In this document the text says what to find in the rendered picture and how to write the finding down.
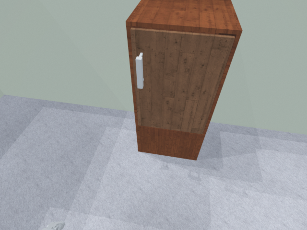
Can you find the handle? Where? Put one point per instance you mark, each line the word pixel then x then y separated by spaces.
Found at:
pixel 139 71

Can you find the cupboard door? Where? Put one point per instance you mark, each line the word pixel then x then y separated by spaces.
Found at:
pixel 182 72

